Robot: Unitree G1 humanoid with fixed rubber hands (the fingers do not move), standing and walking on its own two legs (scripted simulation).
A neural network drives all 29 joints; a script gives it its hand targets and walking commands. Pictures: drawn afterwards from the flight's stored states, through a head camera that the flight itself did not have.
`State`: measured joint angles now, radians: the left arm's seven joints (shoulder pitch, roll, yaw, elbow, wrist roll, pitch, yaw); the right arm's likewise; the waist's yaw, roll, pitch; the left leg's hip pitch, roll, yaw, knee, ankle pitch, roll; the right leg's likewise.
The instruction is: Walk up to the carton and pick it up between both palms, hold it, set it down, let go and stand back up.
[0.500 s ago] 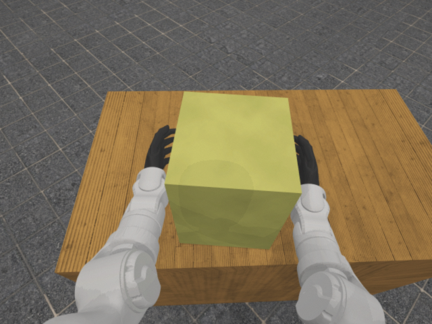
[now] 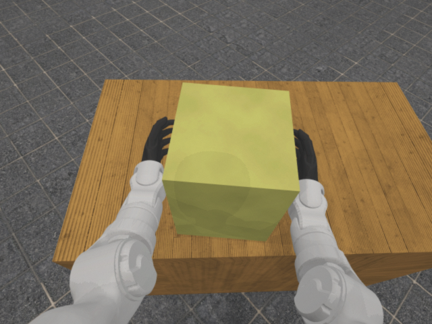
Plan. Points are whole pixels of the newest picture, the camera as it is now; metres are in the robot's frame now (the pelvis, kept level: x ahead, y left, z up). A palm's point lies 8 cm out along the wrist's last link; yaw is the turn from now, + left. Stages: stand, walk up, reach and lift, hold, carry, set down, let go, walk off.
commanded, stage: set down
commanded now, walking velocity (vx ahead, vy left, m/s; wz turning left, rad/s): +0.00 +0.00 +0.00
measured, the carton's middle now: (227, 169) +0.43 -0.02 +0.00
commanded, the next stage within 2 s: none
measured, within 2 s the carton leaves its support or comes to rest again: neither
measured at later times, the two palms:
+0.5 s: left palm (153, 157) +0.44 +0.13 +0.03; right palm (305, 172) +0.40 -0.16 +0.03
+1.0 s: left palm (153, 157) +0.44 +0.13 +0.03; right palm (305, 172) +0.40 -0.16 +0.03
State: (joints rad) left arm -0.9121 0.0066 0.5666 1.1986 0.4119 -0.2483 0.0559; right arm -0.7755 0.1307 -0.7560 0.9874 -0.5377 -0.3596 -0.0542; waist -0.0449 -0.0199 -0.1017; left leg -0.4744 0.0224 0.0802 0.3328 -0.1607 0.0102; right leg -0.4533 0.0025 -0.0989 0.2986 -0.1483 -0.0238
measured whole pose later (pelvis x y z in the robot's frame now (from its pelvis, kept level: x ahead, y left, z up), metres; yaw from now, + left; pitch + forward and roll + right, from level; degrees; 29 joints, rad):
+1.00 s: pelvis +0.00 +0.00 +0.00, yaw +0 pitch +17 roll +0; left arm -0.90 -0.03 0.65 1.08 0.51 -0.21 0.00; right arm -0.78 0.17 -0.81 0.90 -0.59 -0.33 -0.01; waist -0.05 -0.03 -0.07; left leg -0.47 0.02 0.08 0.34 -0.16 0.01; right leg -0.46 0.00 -0.11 0.32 -0.16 -0.02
